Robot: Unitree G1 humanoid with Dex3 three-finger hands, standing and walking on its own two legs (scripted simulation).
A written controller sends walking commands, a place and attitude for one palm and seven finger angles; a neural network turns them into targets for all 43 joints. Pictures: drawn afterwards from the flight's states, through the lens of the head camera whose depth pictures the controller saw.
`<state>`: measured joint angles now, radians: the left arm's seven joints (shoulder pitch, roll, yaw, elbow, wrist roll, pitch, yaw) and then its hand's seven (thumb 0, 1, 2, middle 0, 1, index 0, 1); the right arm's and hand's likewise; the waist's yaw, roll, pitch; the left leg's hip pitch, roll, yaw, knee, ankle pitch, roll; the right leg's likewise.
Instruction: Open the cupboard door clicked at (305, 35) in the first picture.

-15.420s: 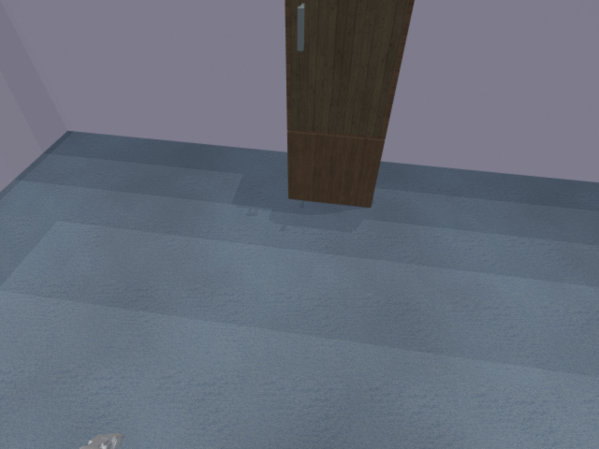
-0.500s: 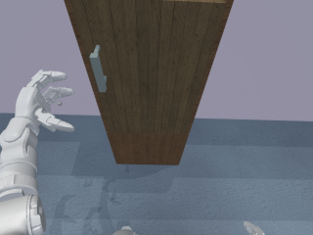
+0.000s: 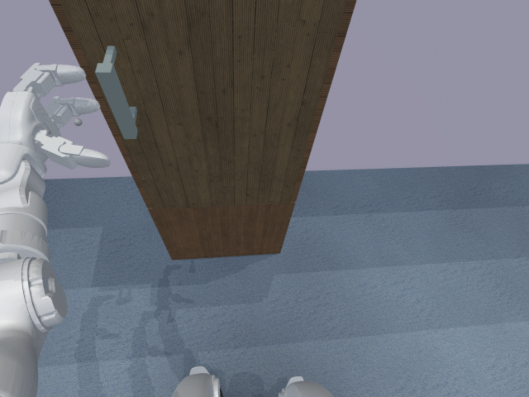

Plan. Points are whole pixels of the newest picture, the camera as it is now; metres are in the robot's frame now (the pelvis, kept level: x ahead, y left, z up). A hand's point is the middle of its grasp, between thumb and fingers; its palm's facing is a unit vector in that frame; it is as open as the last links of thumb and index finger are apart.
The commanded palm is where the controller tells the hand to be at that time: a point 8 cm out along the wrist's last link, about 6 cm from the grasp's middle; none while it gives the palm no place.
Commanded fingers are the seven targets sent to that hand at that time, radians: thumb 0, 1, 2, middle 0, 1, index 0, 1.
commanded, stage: move the hooked fingers beside the handle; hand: left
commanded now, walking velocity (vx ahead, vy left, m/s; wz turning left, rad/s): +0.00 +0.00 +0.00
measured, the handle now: (121, 95) +0.56 +0.19 +0.10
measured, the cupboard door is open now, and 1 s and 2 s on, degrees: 0 0 0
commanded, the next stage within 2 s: slide the fingers in behind the handle in 1.02 s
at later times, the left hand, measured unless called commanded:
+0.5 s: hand (83, 110) +0.52 +0.24 +0.11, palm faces +0.02 -1.00 +0.01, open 13.9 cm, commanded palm +0.50 +0.29 +0.11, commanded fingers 0.00 -0.50 0.30 -0.30 -1.20 -0.30 -1.20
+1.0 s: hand (80, 115) +0.51 +0.24 +0.11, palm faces +0.02 -1.00 +0.01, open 14.0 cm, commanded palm +0.49 +0.29 +0.10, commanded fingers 0.00 -0.50 0.30 -0.30 -1.20 -0.30 -1.20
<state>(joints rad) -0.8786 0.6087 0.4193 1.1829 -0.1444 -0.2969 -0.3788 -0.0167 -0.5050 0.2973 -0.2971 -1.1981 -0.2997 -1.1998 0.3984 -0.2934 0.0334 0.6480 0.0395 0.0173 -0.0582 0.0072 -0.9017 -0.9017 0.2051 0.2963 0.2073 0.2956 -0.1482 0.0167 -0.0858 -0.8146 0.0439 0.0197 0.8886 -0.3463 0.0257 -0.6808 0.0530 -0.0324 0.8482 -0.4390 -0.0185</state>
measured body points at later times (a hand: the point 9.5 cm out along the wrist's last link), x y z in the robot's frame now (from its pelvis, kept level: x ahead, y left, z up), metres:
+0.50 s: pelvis +0.01 +0.00 +0.00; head +0.13 +0.03 +0.43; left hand +0.51 +0.30 +0.11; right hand -0.01 -0.27 -0.11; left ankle +0.04 +0.10 -0.69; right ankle -0.02 -0.11 -0.69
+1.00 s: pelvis +0.01 +0.01 -0.01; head +0.11 +0.04 +0.43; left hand +0.50 +0.30 +0.11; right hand +0.01 -0.26 -0.11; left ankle +0.04 +0.10 -0.69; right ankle -0.02 -0.11 -0.69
